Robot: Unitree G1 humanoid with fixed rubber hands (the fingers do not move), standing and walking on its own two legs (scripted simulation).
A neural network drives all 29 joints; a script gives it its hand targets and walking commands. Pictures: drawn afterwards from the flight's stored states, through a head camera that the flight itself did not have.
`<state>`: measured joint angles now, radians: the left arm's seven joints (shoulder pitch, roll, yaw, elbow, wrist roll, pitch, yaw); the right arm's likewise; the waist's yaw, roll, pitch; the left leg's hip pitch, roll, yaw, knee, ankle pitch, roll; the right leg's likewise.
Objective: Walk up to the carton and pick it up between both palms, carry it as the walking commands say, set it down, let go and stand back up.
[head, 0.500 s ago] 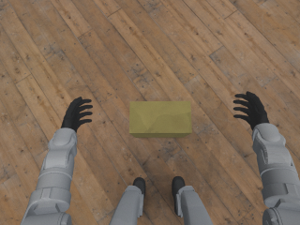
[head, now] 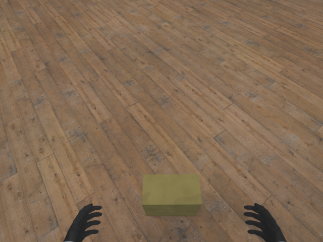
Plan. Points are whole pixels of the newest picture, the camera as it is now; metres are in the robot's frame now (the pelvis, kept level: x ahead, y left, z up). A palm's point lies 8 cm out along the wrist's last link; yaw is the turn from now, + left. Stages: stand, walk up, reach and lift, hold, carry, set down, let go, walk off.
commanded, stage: let go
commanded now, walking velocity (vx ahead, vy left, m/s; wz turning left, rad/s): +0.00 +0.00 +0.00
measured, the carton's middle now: (171, 196) +0.43 +0.00 -0.65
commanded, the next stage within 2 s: stand in 0.44 s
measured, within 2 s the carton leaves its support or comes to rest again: neither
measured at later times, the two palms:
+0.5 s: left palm (71, 240) +0.16 +0.24 -0.07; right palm (280, 241) +0.16 -0.25 -0.07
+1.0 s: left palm out of the picture +0.14 +0.29 -0.09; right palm out of the picture +0.14 -0.29 -0.09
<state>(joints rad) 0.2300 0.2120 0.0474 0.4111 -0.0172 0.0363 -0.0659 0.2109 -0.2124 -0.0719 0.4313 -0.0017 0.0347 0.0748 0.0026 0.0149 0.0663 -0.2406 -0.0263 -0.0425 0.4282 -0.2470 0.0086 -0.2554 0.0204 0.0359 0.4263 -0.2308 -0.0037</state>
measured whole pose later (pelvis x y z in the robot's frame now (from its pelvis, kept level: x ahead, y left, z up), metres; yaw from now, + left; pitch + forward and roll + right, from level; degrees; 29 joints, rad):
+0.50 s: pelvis +0.01 +0.00 +0.00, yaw +0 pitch -4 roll +0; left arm 0.22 0.24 0.02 0.48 0.02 0.13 -0.02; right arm 0.21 -0.24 -0.05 0.51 -0.03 0.10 0.03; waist 0.01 0.00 0.07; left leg -0.11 -0.03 -0.04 0.47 -0.30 0.01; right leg -0.12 0.02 0.03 0.47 -0.29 0.00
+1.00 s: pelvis +0.02 +0.00 +0.00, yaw +0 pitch -1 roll +0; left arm 0.16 0.35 0.03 0.82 0.04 0.01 0.02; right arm 0.18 -0.35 -0.02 0.81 -0.03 0.01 -0.02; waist 0.00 0.00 0.01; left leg -0.12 -0.02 -0.04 0.43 -0.29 0.01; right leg -0.13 0.02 0.03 0.42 -0.27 0.00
